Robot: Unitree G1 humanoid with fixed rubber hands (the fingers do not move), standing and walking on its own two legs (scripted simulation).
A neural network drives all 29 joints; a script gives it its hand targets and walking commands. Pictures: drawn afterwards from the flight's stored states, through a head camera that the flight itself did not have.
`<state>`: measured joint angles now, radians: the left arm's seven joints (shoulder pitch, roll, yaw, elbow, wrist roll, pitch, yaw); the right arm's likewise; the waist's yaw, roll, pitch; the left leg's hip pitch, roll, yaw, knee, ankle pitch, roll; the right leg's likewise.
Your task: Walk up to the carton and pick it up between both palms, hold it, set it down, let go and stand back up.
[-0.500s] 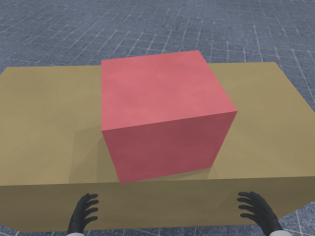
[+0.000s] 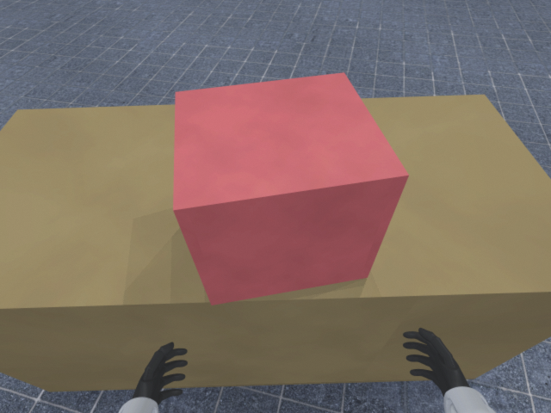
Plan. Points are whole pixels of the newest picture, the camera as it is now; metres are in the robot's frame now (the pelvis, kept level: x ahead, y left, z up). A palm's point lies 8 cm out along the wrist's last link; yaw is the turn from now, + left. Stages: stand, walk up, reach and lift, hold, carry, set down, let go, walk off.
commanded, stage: let go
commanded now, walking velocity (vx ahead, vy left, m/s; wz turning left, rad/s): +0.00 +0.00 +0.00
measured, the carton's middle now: (277, 190) +0.47 +0.03 +0.03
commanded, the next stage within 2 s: stand in 0.46 s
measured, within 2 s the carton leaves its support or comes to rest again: neither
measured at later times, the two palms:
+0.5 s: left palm (147, 384) +0.17 +0.23 -0.08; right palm (451, 389) +0.17 -0.23 -0.08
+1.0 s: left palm out of the picture +0.06 +0.29 -0.11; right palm out of the picture +0.05 -0.24 -0.10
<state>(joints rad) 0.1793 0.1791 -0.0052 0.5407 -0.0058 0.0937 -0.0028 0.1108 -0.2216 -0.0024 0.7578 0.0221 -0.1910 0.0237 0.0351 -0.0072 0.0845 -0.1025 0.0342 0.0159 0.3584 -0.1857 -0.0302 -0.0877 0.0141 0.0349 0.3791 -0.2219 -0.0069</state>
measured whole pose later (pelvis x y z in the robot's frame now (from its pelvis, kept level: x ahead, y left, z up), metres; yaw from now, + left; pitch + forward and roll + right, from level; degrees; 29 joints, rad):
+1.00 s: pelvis -0.03 +0.03 -0.01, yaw +0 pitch -3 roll -1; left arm 0.28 0.27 0.02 0.76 0.02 -0.02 -0.01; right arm 0.35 -0.27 -0.03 0.69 -0.01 -0.03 0.00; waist 0.00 0.00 0.04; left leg -0.21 0.01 0.03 0.48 -0.21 0.01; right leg -0.18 -0.01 0.04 0.45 -0.21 0.03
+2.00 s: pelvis -0.02 +0.01 -0.01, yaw -2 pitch -2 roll +0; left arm 0.29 0.27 0.00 0.78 0.01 -0.01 0.01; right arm 0.37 -0.29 0.00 0.72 -0.01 -0.01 -0.01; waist -0.01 0.00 0.02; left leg -0.23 0.02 0.02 0.51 -0.24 -0.01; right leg -0.22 0.03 0.09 0.51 -0.26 0.01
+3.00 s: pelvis -0.01 +0.02 -0.01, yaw -1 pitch -2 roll +0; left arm 0.32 0.27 0.00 0.80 0.01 0.00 0.02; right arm 0.35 -0.28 0.00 0.79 -0.01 0.00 -0.02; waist -0.01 -0.01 0.03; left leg -0.23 0.01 0.02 0.51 -0.25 0.00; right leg -0.21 0.01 0.09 0.50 -0.26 0.03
